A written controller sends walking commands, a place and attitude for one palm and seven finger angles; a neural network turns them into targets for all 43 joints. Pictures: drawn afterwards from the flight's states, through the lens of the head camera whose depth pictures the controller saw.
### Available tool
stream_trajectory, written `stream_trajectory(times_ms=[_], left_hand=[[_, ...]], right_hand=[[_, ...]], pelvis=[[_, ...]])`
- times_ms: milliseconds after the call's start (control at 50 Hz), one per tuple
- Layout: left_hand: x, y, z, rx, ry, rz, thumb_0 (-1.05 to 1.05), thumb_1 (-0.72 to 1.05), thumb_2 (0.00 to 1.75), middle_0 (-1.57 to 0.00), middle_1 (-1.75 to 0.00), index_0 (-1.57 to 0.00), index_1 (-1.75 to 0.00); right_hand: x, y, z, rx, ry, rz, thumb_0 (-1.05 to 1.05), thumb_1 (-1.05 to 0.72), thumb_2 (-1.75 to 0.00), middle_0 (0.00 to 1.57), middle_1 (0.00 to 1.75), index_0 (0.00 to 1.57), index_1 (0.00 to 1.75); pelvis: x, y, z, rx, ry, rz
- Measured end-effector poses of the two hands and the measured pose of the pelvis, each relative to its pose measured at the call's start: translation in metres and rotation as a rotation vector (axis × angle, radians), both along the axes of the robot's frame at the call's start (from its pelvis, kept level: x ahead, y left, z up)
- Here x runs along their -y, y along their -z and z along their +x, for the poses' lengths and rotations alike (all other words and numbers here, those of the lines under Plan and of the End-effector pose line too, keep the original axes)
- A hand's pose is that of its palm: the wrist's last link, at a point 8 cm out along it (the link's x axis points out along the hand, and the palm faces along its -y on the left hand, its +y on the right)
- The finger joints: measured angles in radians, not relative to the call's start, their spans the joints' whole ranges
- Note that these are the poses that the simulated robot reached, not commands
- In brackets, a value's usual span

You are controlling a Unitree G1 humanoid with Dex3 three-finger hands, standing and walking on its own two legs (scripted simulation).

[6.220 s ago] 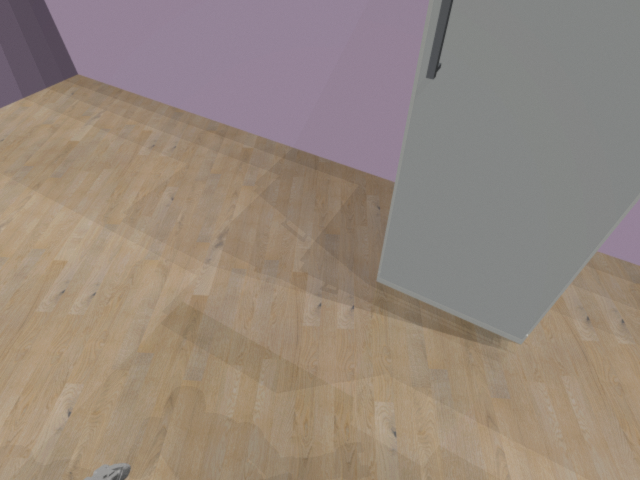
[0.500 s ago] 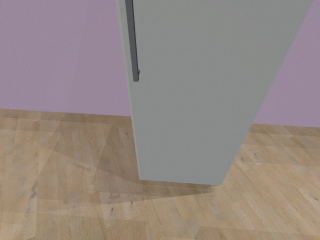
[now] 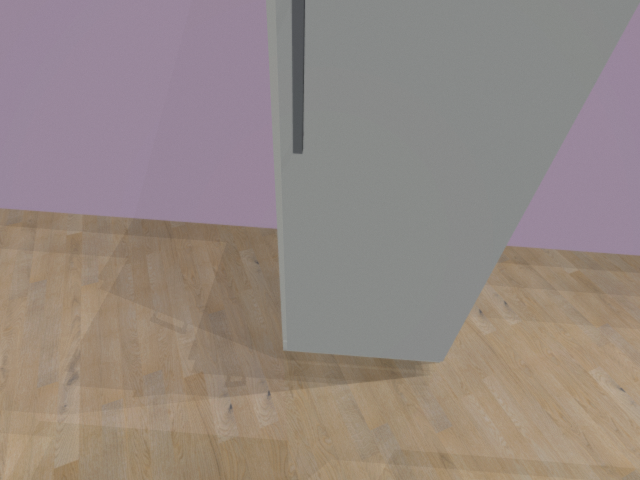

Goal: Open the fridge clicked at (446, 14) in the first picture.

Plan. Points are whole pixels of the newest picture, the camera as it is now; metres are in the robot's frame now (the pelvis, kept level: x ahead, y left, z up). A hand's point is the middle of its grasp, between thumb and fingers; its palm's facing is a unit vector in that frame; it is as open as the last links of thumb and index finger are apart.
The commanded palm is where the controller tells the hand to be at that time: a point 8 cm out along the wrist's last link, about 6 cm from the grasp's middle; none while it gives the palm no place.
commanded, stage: look again from close up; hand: left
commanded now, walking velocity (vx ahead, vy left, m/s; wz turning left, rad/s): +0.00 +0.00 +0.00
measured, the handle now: (299, 68) +0.64 +0.08 +0.24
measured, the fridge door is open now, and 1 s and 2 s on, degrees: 0 0 0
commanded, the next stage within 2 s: none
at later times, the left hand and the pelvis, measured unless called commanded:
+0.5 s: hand out of the picture -0.04 +0.15 -0.18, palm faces +0.05 -0.99 -0.15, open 7.4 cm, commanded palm none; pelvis +0.00 +0.00 +0.00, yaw +0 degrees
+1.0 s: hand out of the picture -0.02 +0.15 -0.18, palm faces +0.05 -0.99 -0.15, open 7.4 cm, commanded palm none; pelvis +0.00 +0.00 +0.00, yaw +0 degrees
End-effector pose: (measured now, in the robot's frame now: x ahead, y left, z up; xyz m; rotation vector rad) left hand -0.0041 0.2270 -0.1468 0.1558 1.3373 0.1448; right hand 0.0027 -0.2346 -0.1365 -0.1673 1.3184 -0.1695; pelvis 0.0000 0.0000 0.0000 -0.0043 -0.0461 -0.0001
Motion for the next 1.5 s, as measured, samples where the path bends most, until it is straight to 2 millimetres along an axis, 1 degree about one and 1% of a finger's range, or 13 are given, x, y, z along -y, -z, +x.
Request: stream_trajectory(times_ms=[80,160,220,300,440,660,860,1000,1320,1500], left_hand=[[0.007,0.003,-0.022,-0.056,-0.016,-0.024,0.00,0.91,0.90,-0.20,-0.30,-0.20,-0.30],[0.014,0.005,-0.039,-0.100,-0.030,-0.041,0.00,0.91,0.90,-0.20,-0.30,-0.20,-0.30],[0.018,0.004,-0.047,-0.120,-0.038,-0.049,0.00,0.91,0.90,-0.20,-0.30,-0.20,-0.30],[0.021,0.004,-0.052,-0.131,-0.048,-0.053,0.00,0.91,0.90,-0.20,-0.30,-0.20,-0.30],[0.024,0.004,-0.048,-0.112,-0.052,-0.051,0.00,0.91,0.90,-0.20,-0.30,-0.20,-0.30],[0.027,0.005,-0.031,-0.069,-0.042,-0.050,0.00,0.91,0.90,-0.20,-0.30,-0.19,-0.30],[0.029,0.003,-0.023,-0.057,-0.038,-0.048,0.00,0.91,0.90,-0.20,-0.30,-0.19,-0.30],[0.030,0.002,-0.023,-0.058,-0.041,-0.043,0.00,0.91,0.90,-0.20,-0.30,-0.19,-0.30],[0.037,0.002,-0.032,-0.086,-0.045,-0.052,0.00,0.91,0.90,-0.20,-0.30,-0.19,-0.30],[0.037,0.001,-0.031,-0.094,-0.046,-0.049,0.00,0.91,0.90,-0.20,-0.30,-0.19,-0.30]], right_hand=[[-0.008,0.001,-0.011,-0.032,0.012,0.011,0.01,-0.90,-0.90,0.20,0.30,0.20,0.30],[-0.016,0.003,-0.018,-0.053,0.022,0.024,0.01,-0.90,-0.90,0.20,0.30,0.20,0.30],[-0.022,0.005,-0.021,-0.062,0.028,0.036,0.01,-0.91,-0.90,0.20,0.30,0.20,0.30],[-0.027,0.007,-0.022,-0.065,0.034,0.049,0.01,-0.91,-0.90,0.20,0.30,0.20,0.30],[-0.032,0.009,-0.020,-0.054,0.041,0.063,0.01,-0.91,-0.90,0.20,0.30,0.20,0.30],[-0.028,0.009,-0.022,-0.056,0.053,0.059,0.01,-0.91,-0.90,0.20,0.30,0.20,0.30],[-0.026,0.008,-0.026,-0.066,0.058,0.060,0.01,-0.91,-0.90,0.20,0.30,0.20,0.30],[-0.025,0.009,-0.026,-0.070,0.056,0.066,0.01,-0.91,-0.90,0.20,0.30,0.20,0.30],[-0.021,0.008,-0.026,-0.080,0.055,0.065,0.01,-0.91,-0.90,0.20,0.30,0.20,0.30],[-0.020,0.008,-0.026,-0.090,0.057,0.064,0.01,-0.91,-0.90,0.20,0.30,0.20,0.30]], pelvis=[[-0.003,0.000,-0.001,-0.002,0.000,-0.001],[-0.005,0.000,-0.002,-0.004,0.000,-0.002],[-0.006,0.000,-0.003,-0.006,0.000,-0.002],[-0.006,0.000,-0.003,-0.007,0.001,-0.002],[-0.005,0.001,-0.003,-0.009,0.003,-0.001],[-0.001,0.001,-0.002,-0.016,0.006,-0.001],[0.001,0.000,0.000,-0.015,0.006,0.000],[0.003,-0.001,0.001,-0.013,0.004,0.001],[0.007,-0.001,0.001,-0.020,0.007,0.000],[0.008,-0.001,0.004,-0.023,0.008,0.001]])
